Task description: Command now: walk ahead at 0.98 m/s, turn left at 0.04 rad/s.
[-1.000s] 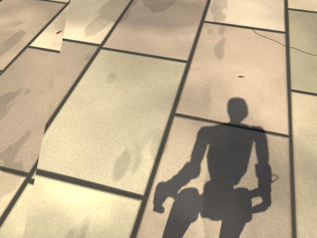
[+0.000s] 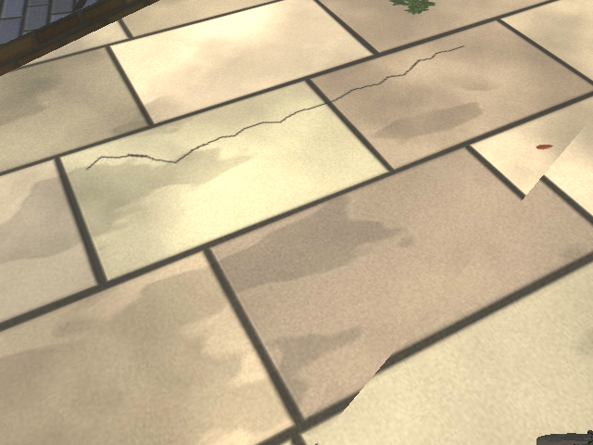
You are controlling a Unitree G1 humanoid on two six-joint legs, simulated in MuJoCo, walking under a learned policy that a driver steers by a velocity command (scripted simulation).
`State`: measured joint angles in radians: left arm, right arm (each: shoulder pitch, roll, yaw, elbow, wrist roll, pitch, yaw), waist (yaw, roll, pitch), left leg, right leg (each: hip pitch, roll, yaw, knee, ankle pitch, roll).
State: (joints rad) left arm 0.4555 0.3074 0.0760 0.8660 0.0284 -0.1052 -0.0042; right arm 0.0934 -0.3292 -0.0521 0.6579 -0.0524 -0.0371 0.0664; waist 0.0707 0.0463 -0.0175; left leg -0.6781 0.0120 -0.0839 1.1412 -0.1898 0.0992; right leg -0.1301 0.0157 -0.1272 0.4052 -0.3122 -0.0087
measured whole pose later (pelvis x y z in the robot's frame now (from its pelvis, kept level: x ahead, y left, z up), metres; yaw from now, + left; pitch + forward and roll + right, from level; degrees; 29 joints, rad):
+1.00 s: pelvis +0.79 -0.13 -0.14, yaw -45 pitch +0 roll +4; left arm 0.19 0.30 0.04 0.66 0.01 -0.01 0.04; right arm 0.23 -0.25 -0.02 0.74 -0.09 -0.11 0.00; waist 0.03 -0.06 -0.05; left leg -0.21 0.03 0.14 0.58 -0.39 -0.03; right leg -0.75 0.13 0.04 1.93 -0.65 -0.15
